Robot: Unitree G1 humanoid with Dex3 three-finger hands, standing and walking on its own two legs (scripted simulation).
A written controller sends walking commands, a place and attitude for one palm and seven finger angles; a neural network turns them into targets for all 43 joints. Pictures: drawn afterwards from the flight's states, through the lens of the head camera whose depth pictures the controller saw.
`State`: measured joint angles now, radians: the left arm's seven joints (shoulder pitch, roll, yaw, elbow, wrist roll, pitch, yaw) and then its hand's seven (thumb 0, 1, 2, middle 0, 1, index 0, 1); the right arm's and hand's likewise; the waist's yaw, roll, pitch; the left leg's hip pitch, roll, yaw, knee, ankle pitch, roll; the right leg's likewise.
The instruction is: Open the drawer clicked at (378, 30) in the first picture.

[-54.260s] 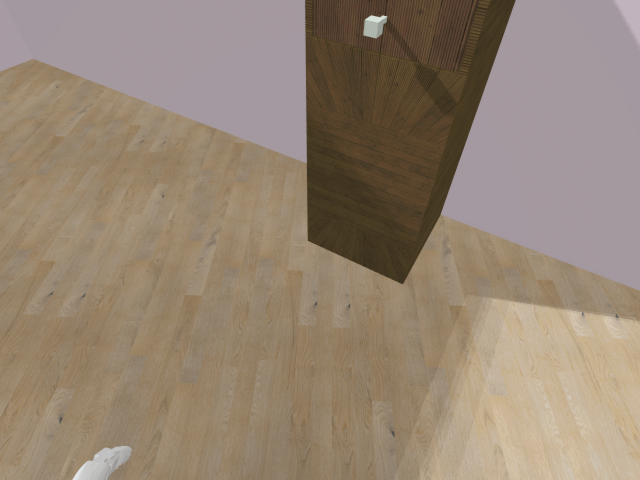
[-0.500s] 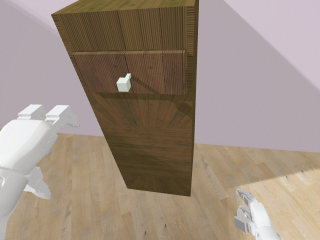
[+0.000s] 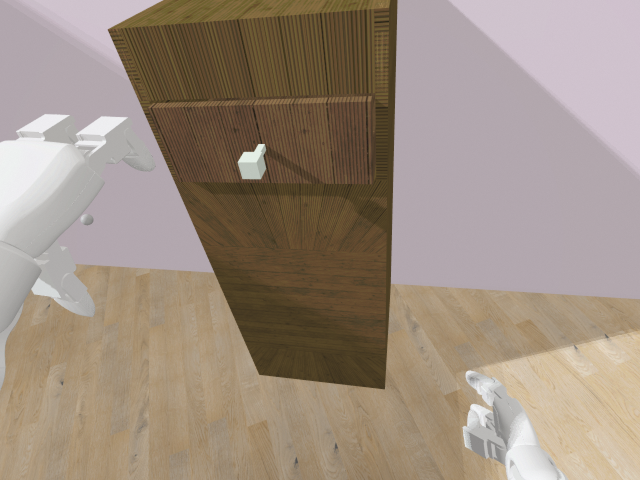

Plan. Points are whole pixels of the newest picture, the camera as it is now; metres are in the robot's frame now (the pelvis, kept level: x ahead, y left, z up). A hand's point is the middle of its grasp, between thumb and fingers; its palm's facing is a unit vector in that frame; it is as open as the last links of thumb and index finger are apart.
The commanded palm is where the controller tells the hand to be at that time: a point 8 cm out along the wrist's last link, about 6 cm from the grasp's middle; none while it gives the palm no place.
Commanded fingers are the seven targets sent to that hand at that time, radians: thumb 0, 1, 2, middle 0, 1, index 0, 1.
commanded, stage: lift the hand off the handle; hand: left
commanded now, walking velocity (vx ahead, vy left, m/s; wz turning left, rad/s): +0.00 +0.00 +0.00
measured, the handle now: (255, 159) +0.56 +0.22 +0.14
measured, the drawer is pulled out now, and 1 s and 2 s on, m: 0.02 0.02 0.02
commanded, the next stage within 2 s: draw the hand back to the body in 0.18 s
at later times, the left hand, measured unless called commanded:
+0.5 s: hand (50, 205) +0.23 +0.26 +0.30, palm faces +0.31 +0.04 -0.95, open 13.8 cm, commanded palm +0.16 +0.25 +0.34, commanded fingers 0.00 -0.50 0.30 -0.30 -1.20 -0.30 -1.20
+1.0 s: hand (45, 208) +0.22 +0.25 +0.31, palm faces +0.49 -0.56 -0.66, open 13.8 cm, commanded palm +0.14 +0.26 +0.34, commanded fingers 0.00 -0.25 0.41 -0.28 -1.04 -0.28 -1.04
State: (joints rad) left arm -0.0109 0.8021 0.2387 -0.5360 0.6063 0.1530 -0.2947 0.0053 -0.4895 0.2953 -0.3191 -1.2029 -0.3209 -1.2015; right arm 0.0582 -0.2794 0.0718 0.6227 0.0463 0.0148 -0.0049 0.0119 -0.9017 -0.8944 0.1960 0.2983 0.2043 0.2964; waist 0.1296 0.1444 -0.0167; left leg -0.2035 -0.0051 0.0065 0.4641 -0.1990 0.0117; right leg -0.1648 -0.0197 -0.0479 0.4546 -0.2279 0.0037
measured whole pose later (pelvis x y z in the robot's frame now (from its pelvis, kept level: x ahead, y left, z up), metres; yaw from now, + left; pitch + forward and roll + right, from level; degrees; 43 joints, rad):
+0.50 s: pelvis -0.01 +0.00 +0.00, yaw +0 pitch -3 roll +0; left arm -0.06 0.84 0.31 -0.51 0.57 0.22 -0.34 0.01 -0.49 0.30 -0.32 -1.20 -0.32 -1.20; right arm 0.05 -0.28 0.08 0.61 0.06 0.04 0.01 0.01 -0.90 -0.89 0.20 0.30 0.20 0.30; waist 0.14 0.15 -0.03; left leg -0.23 0.00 0.01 0.49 -0.20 0.01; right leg -0.20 -0.02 -0.05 0.48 -0.23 0.00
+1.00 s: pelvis -0.01 -0.01 +0.00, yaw +0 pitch -4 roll -1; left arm 0.06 0.62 0.54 -0.49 0.03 0.00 -0.11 0.00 -0.46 0.31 -0.31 -1.18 -0.31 -1.18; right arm 0.08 -0.24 0.07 0.61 0.04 -0.07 -0.03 0.01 -0.90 -0.89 0.20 0.30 0.21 0.30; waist 0.09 0.13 0.04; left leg -0.21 0.02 -0.01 0.47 -0.19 0.00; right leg -0.14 0.01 -0.06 0.41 -0.20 -0.01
